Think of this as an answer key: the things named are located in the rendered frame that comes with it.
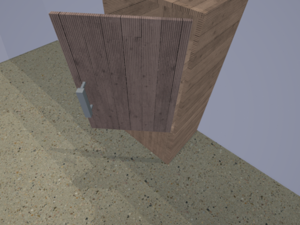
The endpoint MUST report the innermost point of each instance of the handle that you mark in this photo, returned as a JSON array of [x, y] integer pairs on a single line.
[[82, 97]]

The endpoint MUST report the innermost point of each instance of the cupboard door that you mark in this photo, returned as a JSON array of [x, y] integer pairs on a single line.
[[132, 66]]

